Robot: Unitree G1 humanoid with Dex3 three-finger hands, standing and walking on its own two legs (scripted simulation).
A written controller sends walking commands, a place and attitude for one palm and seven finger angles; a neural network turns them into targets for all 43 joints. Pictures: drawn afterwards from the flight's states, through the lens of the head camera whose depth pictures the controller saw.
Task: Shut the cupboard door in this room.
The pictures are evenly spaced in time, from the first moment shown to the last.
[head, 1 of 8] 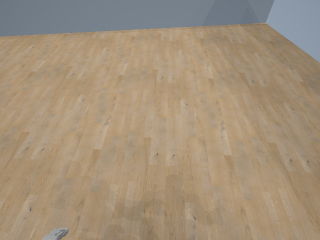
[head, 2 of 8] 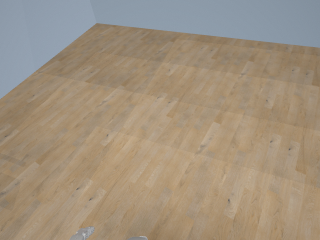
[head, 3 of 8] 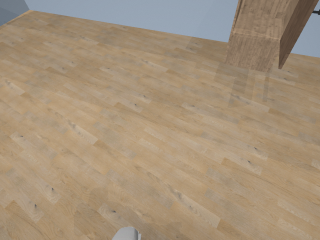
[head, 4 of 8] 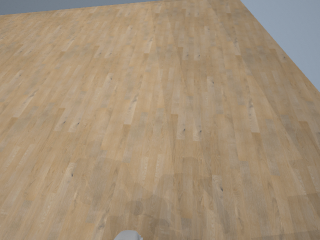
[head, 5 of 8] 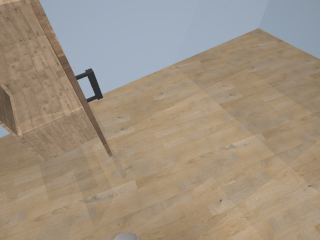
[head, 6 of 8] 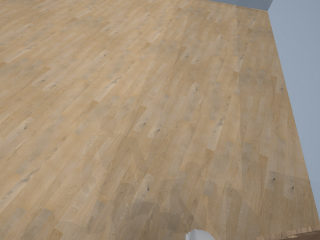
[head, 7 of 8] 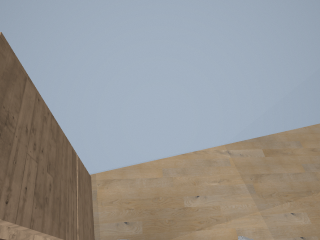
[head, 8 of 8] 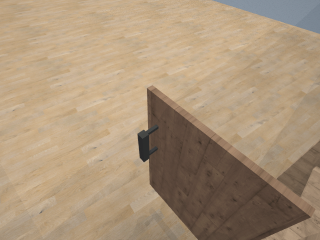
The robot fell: no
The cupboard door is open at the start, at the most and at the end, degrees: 90 90 85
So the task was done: no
